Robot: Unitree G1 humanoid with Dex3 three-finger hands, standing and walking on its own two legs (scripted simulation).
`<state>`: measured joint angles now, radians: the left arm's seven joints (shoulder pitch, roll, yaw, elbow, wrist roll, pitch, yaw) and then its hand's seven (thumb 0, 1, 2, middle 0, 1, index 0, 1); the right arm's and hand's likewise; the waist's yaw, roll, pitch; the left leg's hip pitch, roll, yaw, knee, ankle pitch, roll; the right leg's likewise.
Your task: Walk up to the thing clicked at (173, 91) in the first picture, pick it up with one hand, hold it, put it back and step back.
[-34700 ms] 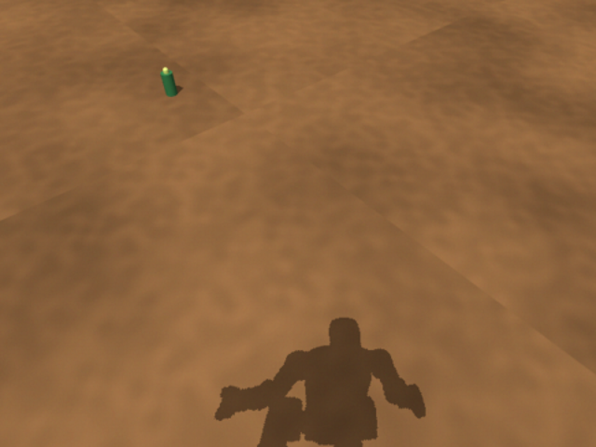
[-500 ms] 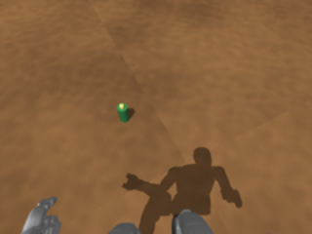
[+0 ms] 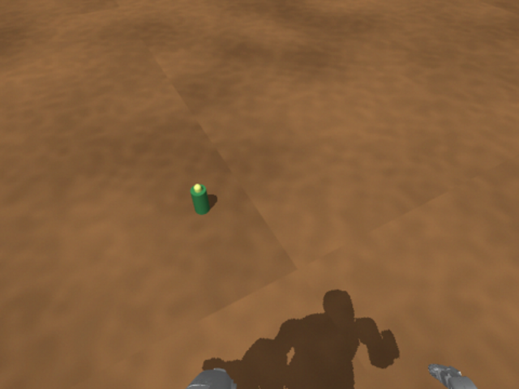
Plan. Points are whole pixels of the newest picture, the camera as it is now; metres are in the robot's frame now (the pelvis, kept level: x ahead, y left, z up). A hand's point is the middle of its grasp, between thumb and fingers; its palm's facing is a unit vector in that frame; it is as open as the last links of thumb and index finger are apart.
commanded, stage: step back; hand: left
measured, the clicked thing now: (199, 197) +1.01 +0.33 -0.67
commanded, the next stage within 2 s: stand in 0.98 s
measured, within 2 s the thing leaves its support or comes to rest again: neither
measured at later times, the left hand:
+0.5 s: hand out of the picture +0.08 +0.27 -0.14, palm faces +0.07 -0.91 -0.40, open 7.4 cm
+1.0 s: hand out of the picture +0.12 +0.29 -0.15, palm faces +0.12 -0.93 -0.35, open 7.4 cm
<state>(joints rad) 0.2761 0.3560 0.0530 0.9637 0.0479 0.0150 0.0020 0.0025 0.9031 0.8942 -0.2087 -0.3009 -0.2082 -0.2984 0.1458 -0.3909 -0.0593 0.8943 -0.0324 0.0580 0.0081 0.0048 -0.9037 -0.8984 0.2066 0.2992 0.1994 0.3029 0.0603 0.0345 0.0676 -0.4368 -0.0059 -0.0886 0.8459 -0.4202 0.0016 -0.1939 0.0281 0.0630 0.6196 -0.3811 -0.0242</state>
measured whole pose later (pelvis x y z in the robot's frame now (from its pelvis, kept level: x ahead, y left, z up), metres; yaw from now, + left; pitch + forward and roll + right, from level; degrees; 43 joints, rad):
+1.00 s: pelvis +0.04 +0.02 +0.01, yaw +6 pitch -2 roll +0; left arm 0.07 0.37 0.03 1.06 0.00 -0.01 0.01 0.00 0.90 0.89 -0.21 -0.30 -0.21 -0.30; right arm 0.11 -0.33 -0.03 1.07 -0.02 -0.01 -0.01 0.01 -0.90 -0.90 0.21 0.30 0.20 0.30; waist 0.02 -0.02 0.08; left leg -0.20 0.00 -0.02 0.54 -0.31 0.00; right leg -0.21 -0.05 -0.04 0.52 -0.28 0.03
